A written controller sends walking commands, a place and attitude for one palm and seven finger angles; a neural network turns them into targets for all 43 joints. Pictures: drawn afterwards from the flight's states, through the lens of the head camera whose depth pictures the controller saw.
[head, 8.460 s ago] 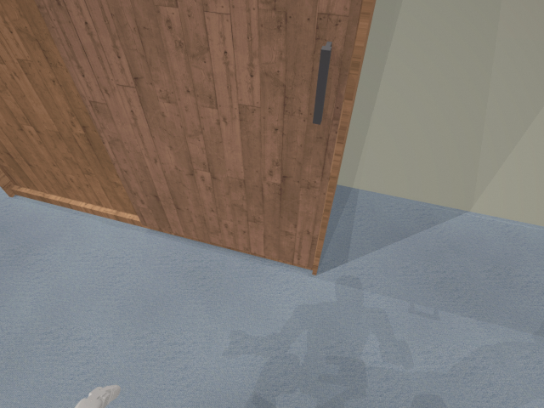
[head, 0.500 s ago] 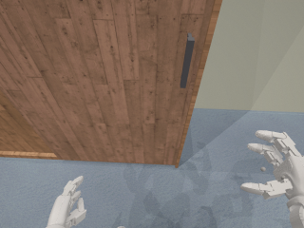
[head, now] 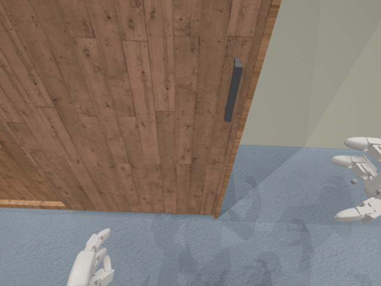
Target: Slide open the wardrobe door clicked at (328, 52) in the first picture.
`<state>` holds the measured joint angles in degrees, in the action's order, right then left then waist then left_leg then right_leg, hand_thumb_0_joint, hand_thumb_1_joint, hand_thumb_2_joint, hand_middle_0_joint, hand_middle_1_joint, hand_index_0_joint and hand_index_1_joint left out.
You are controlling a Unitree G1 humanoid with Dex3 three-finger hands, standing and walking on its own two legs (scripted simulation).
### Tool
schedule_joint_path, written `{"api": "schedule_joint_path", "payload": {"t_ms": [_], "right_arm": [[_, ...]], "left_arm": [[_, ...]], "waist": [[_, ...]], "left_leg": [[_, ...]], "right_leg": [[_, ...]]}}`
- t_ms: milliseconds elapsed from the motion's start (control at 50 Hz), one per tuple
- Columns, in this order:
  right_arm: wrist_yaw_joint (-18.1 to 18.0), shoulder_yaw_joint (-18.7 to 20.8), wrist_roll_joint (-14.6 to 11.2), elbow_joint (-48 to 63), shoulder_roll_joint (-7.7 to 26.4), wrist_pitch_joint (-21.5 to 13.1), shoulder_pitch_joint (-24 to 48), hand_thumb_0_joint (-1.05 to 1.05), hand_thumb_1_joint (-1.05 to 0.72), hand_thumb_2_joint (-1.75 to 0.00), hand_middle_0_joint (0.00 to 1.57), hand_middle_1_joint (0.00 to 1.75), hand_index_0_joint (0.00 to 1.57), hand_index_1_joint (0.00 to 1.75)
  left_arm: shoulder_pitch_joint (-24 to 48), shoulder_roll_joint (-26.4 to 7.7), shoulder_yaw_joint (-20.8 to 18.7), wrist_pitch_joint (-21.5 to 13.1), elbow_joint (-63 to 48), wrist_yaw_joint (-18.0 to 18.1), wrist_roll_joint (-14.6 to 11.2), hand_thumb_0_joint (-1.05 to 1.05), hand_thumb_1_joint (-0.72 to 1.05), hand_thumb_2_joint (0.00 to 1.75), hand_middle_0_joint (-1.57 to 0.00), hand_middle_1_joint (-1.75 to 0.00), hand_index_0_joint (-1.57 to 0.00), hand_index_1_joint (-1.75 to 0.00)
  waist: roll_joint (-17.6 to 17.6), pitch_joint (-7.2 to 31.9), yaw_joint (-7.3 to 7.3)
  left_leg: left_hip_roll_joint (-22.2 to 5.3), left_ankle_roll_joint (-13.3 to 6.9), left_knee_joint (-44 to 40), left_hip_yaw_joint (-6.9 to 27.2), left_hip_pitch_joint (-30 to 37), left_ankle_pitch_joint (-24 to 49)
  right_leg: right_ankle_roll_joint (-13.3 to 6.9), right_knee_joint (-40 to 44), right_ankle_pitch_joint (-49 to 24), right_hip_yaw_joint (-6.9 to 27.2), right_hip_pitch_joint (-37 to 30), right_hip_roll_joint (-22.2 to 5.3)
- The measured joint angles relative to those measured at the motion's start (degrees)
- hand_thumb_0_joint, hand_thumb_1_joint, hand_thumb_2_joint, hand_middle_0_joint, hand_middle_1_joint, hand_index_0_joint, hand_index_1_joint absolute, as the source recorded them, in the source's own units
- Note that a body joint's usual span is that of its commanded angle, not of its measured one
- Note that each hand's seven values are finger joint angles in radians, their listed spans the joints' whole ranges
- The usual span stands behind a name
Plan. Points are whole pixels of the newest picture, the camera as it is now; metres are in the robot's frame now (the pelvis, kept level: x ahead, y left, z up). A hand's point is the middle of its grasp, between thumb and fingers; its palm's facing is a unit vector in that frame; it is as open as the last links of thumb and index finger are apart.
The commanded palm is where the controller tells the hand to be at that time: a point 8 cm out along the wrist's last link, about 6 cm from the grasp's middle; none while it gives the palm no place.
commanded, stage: raise the hand with hooked fingers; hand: right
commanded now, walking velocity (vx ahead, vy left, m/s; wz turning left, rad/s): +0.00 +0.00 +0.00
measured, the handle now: (231, 91) +0.57 -0.10 +0.11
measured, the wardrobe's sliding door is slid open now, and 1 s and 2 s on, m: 0.00 0.00 0.00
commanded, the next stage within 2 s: move the hooked fingers beside the handle in 0.46 s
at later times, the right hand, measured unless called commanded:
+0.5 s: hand (342, 187) +0.27 -0.26 +0.13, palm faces +0.07 +1.00 -0.05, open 14.0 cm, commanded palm +0.23 -0.31 +0.13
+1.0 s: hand (313, 155) +0.34 -0.24 +0.13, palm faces +0.03 +1.00 -0.01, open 14.0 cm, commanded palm +0.31 -0.28 +0.13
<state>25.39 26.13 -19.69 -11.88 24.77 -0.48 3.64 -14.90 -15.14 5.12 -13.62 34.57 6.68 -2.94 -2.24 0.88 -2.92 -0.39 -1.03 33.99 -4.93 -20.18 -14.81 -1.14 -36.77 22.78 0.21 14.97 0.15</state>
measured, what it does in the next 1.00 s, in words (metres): stands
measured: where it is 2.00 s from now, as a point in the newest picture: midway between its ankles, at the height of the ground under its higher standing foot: outside the picture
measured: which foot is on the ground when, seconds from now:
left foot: down 0.00-1.00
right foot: down 0.00-1.00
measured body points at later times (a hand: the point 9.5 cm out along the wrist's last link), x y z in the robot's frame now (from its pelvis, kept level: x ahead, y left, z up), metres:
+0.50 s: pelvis -0.01 +0.01 +0.00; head -0.01 +0.03 +0.45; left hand +0.17 +0.24 -0.07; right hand +0.26 -0.31 +0.14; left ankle +0.03 +0.11 -0.73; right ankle -0.04 -0.10 -0.73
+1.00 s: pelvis -0.01 +0.01 +0.00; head +0.01 +0.02 +0.45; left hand +0.14 +0.25 -0.08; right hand +0.33 -0.29 +0.13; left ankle +0.03 +0.11 -0.73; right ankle -0.04 -0.10 -0.73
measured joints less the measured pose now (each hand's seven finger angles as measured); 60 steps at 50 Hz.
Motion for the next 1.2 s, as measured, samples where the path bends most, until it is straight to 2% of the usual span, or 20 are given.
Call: {"api": "schedule_joint_path", "payload": {"t_ms": [80, 160, 320, 600, 740, 880, 1000, 1080, 1200], "right_arm": [[1.17, -0.15, -0.24, -1.49, 0.57, 1.26, 0.55, -0.01, 0.50, -0.30, 0.30, 1.20, 0.30, 1.20], [1.39, -0.42, -0.44, -0.95, -0.38, 1.42, -0.88, -0.01, 0.50, -0.30, 0.30, 1.20, 0.30, 1.20], [-1.26, 0.09, 0.10, 0.59, -1.89, -0.68, -1.71, -0.01, 0.50, -0.30, 0.30, 1.20, 0.30, 1.20], [-0.23, -0.79, 0.06, -0.91, -1.36, 0.11, -0.77, -0.01, 0.50, -0.30, 0.30, 1.20, 0.30, 1.20], [-1.74, -3.26, 1.61, -5.60, -2.05, -0.28, 5.63, -0.01, 0.50, -0.30, 0.30, 1.20, 0.30, 1.21], [-3.29, -5.74, 3.41, -9.55, -2.40, -1.11, 11.32, -0.01, 0.50, -0.30, 0.30, 1.20, 0.30, 1.20], [-4.40, -4.17, 3.75, -13.41, -1.70, -1.03, 13.81, -0.01, 0.50, -0.30, 0.30, 1.20, 0.30, 1.20], [-5.49, -4.17, 4.53, -14.27, -1.68, -1.04, 14.59, -0.01, 0.50, -0.30, 0.30, 1.20, 0.30, 1.20], [-6.03, -6.55, 4.86, -15.51, -3.28, -2.89, 17.37, -0.01, 0.50, -0.30, 0.30, 1.20, 0.29, 1.20]], "left_arm": [[-0.07, -0.80, -0.61, 0.15, -0.20, -0.13, -0.19, 0.01, 0.90, 0.90, -0.21, -0.30, -0.20, -0.30], [0.05, -1.24, -1.26, 0.08, -0.74, -0.49, -0.12, 0.01, 0.90, 0.90, -0.21, -0.30, -0.20, -0.30], [0.17, -0.78, -1.41, -0.30, -0.78, -0.40, 0.07, 0.01, 0.90, 0.90, -0.20, -0.30, -0.20, -0.30], [0.95, -0.15, -0.57, -0.70, -0.52, 0.33, -0.05, 0.01, 0.90, 0.90, -0.21, -0.30, -0.20, -0.30], [1.00, -0.52, -0.43, -0.97, 0.42, 1.12, -0.39, 0.01, 0.90, 0.90, -0.21, -0.30, -0.20, -0.30], [0.93, -0.28, -0.40, -0.75, 0.77, 1.02, -0.01, 0.01, 0.90, 0.90, -0.21, -0.30, -0.20, -0.30], [-0.14, -0.12, -0.40, 0.63, 0.31, 0.02, 0.22, 0.01, 0.90, 0.90, -0.21, -0.30, -0.20, -0.30], [-1.27, -0.58, -0.97, 1.32, 0.01, -0.37, 0.21, 0.01, 0.90, 0.90, -0.21, -0.30, -0.20, -0.30], [-1.92, -0.95, -1.32, 1.90, 1.16, -0.26, 0.12, 0.01, 0.90, 0.90, -0.20, -0.30, -0.20, -0.30]], "waist": [[-0.16, 0.16, 0.52], [-0.07, 0.11, 0.80], [0.44, -0.27, 0.25], [-0.46, -0.34, -0.02], [-0.14, -1.32, -0.17], [0.33, -0.97, 1.43], [0.88, 0.04, 2.61], [0.72, -0.07, 2.53], [0.65, 0.12, 2.25]], "left_leg": [[0.08, -0.17, -0.36, 0.28, -0.20, 0.35], [0.31, -0.37, -0.12, 0.76, -0.72, 0.46], [0.65, -0.80, -0.12, 0.67, -0.36, 0.61], [0.46, -0.81, -0.20, 0.50, -0.20, 1.05], [-0.04, -0.69, 0.14, -0.22, -0.81, 1.16], [-0.22, -0.51, 0.25, 0.40, -2.14, 1.30], [-0.02, -0.42, 0.43, 1.40, -3.38, 1.16], [-0.03, -0.33, 0.44, 1.57, -3.94, 1.10], [-0.37, -0.11, 0.61, 1.16, -4.47, 0.77]], "right_leg": [[0.16, 0.89, -0.57, -0.29, -0.16, -0.04], [0.33, 1.09, -0.72, -0.80, -0.05, -0.23], [0.74, 1.20, -0.96, -0.73, -0.46, -0.58], [0.74, 1.12, -1.41, -0.54, -0.46, -0.41], [0.63, 0.30, -1.58, 0.24, 0.71, 0.00], [0.43, 0.68, -1.75, -0.36, 1.60, 0.24], [0.33, 1.24, -1.63, -1.37, 2.13, 0.16], [0.25, 1.26, -1.52, -1.53, 2.64, 0.18], [0.07, 0.98, -1.32, -1.07, 3.43, 0.47]]}}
